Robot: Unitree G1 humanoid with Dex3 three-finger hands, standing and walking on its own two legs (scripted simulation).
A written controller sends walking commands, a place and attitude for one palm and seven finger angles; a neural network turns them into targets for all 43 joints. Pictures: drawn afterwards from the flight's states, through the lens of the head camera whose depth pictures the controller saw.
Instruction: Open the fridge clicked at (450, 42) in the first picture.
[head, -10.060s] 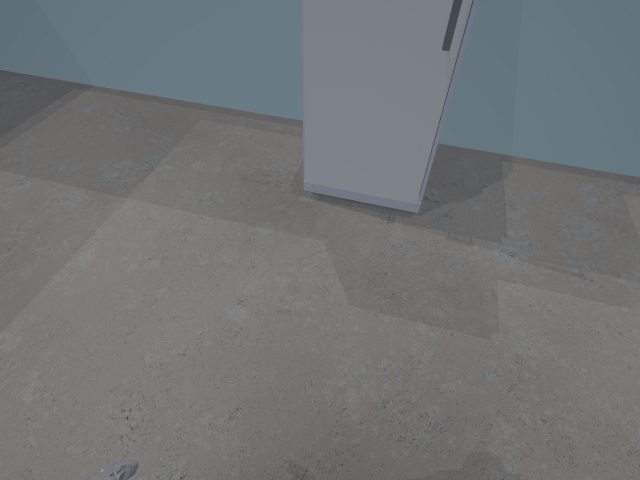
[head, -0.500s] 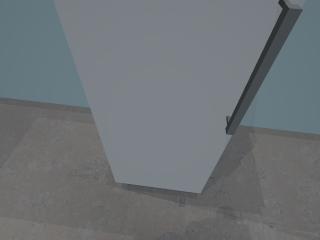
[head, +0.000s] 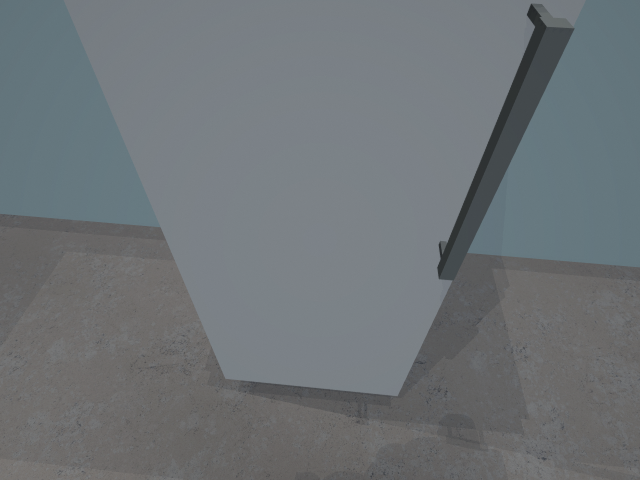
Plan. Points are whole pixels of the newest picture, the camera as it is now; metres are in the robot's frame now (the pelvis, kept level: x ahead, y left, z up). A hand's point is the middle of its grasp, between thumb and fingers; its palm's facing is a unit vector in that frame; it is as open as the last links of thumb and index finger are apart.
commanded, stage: come to a stop and stand still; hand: right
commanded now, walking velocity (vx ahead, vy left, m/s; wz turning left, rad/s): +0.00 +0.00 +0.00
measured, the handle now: (481, 173) +0.44 -0.17 +0.18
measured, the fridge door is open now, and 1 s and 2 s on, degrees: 0 0 0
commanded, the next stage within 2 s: look again from close up in 0.08 s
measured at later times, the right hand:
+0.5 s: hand out of the picture +0.05 -0.20 -0.17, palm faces -0.01 +0.97 -0.25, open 7.4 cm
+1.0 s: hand out of the picture +0.03 -0.19 -0.17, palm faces +0.00 +0.97 -0.23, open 7.4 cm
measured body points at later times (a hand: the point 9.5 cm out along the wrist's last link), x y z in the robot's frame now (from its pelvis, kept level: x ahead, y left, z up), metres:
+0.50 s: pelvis +0.01 +0.00 +0.00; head +0.02 +0.00 +0.45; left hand +0.04 +0.25 -0.15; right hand +0.05 -0.25 -0.15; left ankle -0.02 +0.12 -0.74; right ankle -0.01 -0.11 -0.74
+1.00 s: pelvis +0.01 +0.01 +0.00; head +0.02 +0.00 +0.45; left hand +0.04 +0.25 -0.15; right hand +0.03 -0.24 -0.15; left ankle -0.02 +0.12 -0.74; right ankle -0.01 -0.11 -0.74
